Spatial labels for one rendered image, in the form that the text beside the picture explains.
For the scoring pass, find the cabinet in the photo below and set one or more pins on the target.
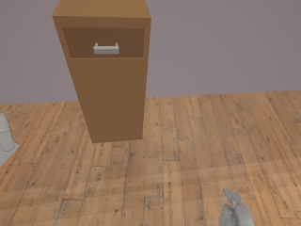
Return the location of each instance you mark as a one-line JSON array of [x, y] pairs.
[[111, 90]]

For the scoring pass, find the drawer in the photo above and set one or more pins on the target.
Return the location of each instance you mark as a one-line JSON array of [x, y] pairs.
[[81, 40]]

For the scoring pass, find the robot left hand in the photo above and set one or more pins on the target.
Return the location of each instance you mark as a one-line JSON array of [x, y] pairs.
[[7, 146]]

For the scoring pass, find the robot right hand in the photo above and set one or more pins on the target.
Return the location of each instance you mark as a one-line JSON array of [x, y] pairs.
[[239, 216]]

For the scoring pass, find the handle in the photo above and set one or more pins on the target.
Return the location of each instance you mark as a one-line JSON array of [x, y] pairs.
[[106, 50]]

